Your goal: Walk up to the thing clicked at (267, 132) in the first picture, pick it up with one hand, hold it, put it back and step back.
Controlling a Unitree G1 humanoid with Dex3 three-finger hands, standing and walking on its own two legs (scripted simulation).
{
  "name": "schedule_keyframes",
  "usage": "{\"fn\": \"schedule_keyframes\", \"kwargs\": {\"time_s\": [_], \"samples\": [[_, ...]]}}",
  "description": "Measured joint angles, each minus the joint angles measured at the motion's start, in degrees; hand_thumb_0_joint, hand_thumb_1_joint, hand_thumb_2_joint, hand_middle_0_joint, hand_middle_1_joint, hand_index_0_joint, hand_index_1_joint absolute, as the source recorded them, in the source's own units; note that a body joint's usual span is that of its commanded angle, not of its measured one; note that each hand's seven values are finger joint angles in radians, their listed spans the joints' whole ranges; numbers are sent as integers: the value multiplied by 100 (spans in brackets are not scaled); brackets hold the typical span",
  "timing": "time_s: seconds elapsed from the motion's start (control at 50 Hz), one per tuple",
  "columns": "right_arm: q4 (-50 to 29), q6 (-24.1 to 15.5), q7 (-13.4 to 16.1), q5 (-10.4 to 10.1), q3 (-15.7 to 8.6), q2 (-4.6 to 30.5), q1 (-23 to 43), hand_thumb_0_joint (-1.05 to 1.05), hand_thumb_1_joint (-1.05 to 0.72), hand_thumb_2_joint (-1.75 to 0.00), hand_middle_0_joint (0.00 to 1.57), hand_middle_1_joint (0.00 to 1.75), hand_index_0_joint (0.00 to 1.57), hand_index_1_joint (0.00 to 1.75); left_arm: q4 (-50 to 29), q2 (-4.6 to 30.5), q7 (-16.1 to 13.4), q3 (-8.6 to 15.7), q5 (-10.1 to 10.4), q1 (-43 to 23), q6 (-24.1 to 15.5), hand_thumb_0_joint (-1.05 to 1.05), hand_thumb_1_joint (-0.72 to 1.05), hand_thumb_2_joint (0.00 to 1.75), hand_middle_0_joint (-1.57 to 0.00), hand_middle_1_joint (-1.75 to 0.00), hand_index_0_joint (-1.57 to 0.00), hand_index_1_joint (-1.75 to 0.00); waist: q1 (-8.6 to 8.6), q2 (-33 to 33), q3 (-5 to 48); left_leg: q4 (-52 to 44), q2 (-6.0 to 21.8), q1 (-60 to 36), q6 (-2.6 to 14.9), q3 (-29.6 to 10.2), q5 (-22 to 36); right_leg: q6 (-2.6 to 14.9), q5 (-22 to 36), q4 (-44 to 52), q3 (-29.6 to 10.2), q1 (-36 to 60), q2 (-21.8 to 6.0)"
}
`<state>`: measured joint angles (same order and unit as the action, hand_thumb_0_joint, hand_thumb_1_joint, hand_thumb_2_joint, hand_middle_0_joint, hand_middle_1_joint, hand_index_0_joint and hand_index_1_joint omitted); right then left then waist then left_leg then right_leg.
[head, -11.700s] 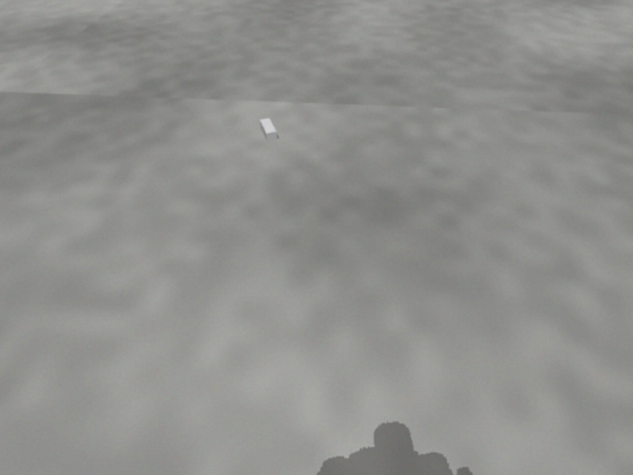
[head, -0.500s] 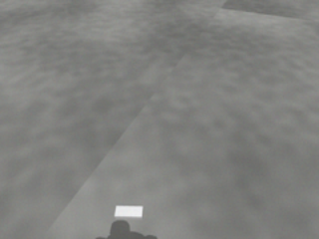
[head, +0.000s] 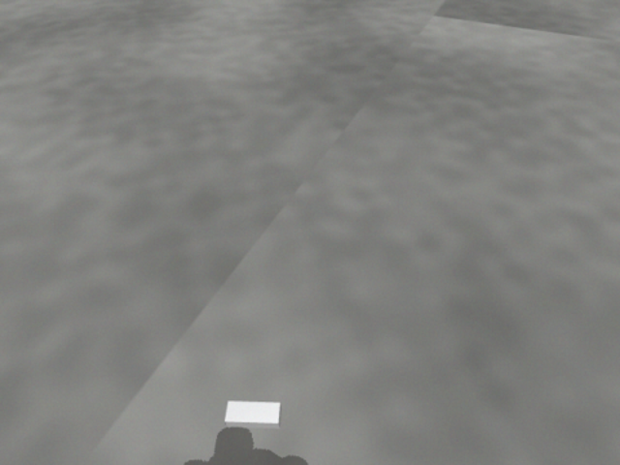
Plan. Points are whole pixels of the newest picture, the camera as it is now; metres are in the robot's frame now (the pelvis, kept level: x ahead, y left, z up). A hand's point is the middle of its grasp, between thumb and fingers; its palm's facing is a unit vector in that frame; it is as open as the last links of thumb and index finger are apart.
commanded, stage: stand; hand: left
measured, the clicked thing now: (253, 414) +0.45 +0.18 -0.76
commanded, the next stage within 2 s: walk up in 0.34 s
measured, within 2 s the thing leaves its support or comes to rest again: neither
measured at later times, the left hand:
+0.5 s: hand out of the picture +0.08 +0.26 -0.16, palm faces -0.02 -0.94 -0.34, open 7.4 cm
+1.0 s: hand out of the picture +0.14 +0.24 -0.16, palm faces -0.08 -0.93 -0.35, open 7.4 cm
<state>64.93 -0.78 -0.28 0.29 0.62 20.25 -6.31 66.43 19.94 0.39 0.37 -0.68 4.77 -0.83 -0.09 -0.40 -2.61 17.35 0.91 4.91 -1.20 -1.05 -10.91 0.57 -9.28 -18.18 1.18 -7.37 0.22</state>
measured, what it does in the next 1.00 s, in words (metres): stands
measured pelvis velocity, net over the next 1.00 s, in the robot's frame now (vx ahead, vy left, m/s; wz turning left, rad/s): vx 0.03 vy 0.00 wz -0.06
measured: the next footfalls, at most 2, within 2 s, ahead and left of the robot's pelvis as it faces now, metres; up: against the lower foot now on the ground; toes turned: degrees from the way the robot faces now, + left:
none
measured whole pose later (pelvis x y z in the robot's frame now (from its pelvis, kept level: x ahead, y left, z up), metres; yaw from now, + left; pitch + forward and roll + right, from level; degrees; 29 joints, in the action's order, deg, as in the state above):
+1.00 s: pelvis +0.03 +0.00 -0.01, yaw -4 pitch -2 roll +0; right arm 59.9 -0.8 0.4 0.3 -1.4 20.1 -7.6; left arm 60.9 19.8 0.2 1.2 -0.6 4.9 0.0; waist -0.9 0.0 -4.2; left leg 20.8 1.8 2.6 -1.1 2.5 -15.8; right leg 0.8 -13.8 -23.6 -2.3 -7.4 1.3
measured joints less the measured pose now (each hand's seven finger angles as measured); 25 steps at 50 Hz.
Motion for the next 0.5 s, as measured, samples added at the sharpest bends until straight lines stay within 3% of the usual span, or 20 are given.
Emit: {"fn": "schedule_keyframes", "kwargs": {"time_s": [0.34,0.5], "samples": [[-33,18,-1,-7,-10,4,-2,1,-90,-90,21,30,21,30,-25,2,-32,-18,-3,59,-32,1,90,90,-20,-30,-20,-30,-9,-2,1,14,4,-37,11,-14,-27,-12,9,65,14,79,4],[-225,-73,-15,129,-141,8,-243,1,-90,-90,21,30,21,30,-260,21,54,149,-67,322,37,1,90,90,-20,-30,-20,-30,52,64,93,304,26,-22,52,134,-290,-8,-221,-274,-133,-18,34]]}}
